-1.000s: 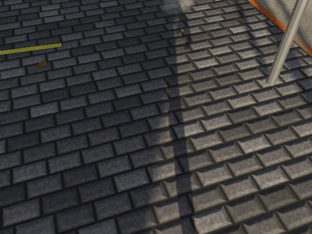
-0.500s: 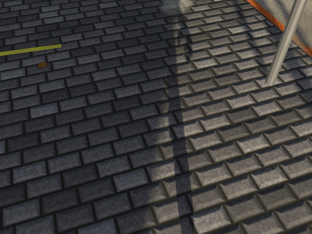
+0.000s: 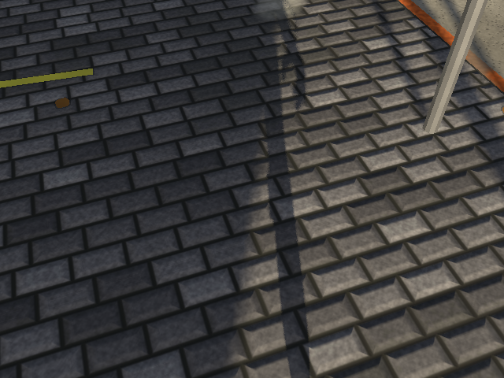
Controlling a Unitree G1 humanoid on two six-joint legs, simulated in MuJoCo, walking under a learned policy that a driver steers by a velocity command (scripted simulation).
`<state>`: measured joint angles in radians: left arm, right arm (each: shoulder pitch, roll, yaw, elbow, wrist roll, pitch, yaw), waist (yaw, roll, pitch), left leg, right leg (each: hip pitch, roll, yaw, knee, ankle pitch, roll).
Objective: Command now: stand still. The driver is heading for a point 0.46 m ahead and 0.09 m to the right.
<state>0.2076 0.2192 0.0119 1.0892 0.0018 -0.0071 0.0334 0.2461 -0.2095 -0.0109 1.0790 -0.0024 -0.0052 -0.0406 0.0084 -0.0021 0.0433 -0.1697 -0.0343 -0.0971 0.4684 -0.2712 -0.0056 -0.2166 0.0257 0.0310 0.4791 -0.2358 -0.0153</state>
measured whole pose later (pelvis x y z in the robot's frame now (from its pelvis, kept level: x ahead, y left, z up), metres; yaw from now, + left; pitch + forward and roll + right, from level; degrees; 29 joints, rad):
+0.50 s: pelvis +0.00 +0.00 +0.00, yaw +0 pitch -1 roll +0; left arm 0.25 0.20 0.01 1.08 0.00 -0.01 0.04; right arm 0.28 -0.19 -0.01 1.10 0.00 -0.01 -0.05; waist 0.01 0.00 0.04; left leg -0.18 -0.03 -0.10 0.47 -0.28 -0.01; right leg -0.23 0.03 0.03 0.49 -0.24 -0.02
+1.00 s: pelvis +0.09 +0.04 +0.01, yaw +0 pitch +1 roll -1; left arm 0.23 0.27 0.05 0.98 -0.03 -0.09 -0.01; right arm 0.48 -0.19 -0.02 1.09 0.00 -0.10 0.00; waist -0.04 -0.03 -0.03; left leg -0.05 -0.03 0.01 0.31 -0.28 0.05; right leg -0.56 -0.05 0.00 1.06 -0.23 -0.07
